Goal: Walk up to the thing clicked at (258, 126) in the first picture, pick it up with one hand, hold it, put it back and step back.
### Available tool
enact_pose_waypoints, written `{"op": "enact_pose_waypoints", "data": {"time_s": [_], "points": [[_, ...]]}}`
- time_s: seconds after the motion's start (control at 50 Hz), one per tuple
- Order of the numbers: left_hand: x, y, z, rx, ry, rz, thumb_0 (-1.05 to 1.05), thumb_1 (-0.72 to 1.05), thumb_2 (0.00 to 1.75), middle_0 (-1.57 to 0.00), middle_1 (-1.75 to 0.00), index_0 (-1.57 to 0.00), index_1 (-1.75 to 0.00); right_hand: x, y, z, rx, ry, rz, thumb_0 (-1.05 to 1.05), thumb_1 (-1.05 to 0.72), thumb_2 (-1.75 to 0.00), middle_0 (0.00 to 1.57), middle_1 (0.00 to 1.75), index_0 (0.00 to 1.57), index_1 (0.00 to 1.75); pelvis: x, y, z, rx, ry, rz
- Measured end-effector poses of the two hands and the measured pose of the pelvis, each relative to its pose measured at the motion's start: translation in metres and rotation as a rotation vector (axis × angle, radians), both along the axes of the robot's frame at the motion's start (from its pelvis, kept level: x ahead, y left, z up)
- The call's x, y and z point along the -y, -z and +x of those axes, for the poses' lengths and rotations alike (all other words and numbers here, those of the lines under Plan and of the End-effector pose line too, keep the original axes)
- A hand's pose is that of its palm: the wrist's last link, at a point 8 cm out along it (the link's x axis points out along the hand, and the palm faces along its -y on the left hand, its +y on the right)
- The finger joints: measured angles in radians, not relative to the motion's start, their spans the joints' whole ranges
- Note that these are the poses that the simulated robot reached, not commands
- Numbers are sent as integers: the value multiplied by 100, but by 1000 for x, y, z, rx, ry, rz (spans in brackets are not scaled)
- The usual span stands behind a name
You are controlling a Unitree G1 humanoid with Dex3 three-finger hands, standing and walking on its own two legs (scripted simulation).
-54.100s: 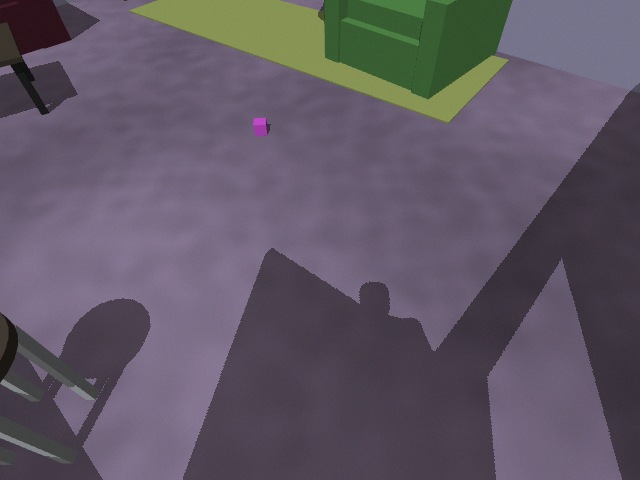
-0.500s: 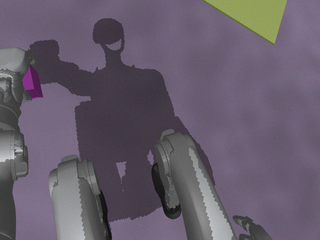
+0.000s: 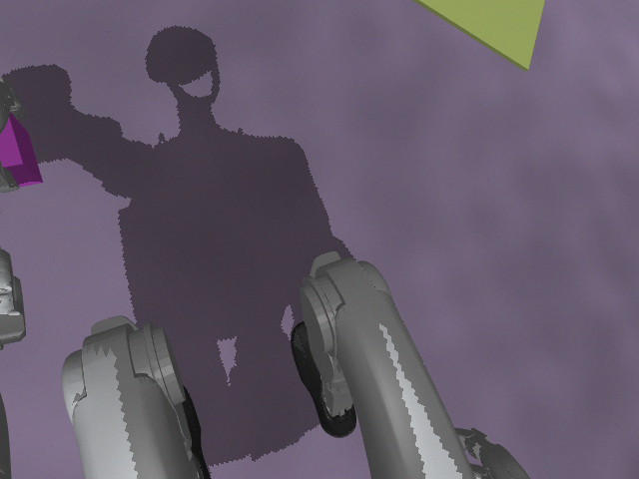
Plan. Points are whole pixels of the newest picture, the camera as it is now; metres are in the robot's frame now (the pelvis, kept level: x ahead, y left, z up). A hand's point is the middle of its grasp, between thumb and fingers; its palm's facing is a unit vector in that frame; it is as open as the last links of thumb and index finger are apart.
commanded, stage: lower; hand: left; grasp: from above
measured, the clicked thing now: out of the picture +0.54 +0.27 -0.19
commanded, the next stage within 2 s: rest in 0.34 s
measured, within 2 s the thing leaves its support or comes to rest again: rests again in 1.40 s
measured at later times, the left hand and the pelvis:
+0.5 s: hand (13, 163) +0.53 +0.26 -0.21, palm faces -0.46 -0.05 -0.89, open 9.9 cm; pelvis +0.00 +0.00 -0.02, yaw -2 degrees
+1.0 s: hand (29, 173) +0.53 +0.26 -0.25, palm faces -0.47 -0.07 -0.88, open 9.9 cm; pelvis +0.00 +0.01 -0.02, yaw -4 degrees
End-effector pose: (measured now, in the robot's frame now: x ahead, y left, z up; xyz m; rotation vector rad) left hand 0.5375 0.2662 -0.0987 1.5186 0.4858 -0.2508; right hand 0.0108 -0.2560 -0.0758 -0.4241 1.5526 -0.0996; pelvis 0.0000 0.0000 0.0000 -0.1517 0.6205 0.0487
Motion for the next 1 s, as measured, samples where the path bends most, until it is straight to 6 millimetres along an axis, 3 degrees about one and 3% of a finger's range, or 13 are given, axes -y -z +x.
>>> {"op": "enact_pose_waypoints", "data": {"time_s": [0.42, 1.0], "points": [[5, 48, -2, -18, 25, -18, 0, 2, 47, -69, -57, -71, -54, 3, 1, -10, -47, -52, -23, 0, -91, -90, 21, 30, 20, 30, 0, 17, -2, 31, 12, -22], [9, 90, 1, -17, 15, -23, 0, 3, 46, -68, -57, -70, -54, -8, -14, -13, -49, -113, -21, 0, -90, -89, 21, 30, 20, 30, -5, 20, 0, 49, 30, -62]]}}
